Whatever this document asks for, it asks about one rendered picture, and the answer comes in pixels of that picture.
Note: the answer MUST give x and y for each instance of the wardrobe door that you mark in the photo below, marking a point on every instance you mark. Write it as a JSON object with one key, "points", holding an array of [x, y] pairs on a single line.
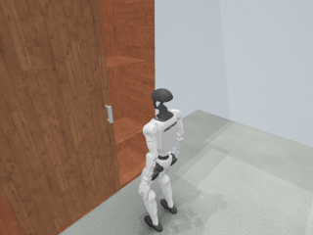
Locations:
{"points": [[8, 223], [58, 157]]}

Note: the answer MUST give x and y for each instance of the robot right upper arm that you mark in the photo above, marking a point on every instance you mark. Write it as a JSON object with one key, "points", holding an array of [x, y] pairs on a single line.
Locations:
{"points": [[179, 129]]}

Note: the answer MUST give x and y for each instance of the right robot thigh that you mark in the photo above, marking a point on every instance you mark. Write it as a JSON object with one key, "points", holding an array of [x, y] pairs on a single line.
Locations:
{"points": [[162, 178]]}

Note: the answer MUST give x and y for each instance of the left robot hand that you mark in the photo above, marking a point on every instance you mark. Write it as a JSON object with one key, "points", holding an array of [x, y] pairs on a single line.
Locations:
{"points": [[144, 188]]}

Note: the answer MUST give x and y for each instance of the robot right shin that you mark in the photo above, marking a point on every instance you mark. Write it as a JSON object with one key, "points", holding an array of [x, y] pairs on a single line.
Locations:
{"points": [[167, 192]]}

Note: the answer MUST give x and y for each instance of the right robot hand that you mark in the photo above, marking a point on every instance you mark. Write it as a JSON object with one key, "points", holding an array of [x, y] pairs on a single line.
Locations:
{"points": [[175, 153]]}

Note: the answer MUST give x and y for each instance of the handle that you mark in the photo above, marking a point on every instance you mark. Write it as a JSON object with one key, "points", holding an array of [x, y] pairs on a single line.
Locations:
{"points": [[110, 119]]}

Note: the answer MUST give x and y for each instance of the robot right forearm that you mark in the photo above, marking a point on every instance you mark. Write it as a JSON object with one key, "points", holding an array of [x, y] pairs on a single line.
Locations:
{"points": [[177, 143]]}

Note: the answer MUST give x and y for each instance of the robot left forearm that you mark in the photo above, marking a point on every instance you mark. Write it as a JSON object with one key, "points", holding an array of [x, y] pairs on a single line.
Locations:
{"points": [[149, 169]]}

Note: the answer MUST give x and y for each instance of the robot left upper arm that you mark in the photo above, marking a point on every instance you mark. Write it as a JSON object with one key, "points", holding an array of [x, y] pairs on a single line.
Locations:
{"points": [[150, 131]]}

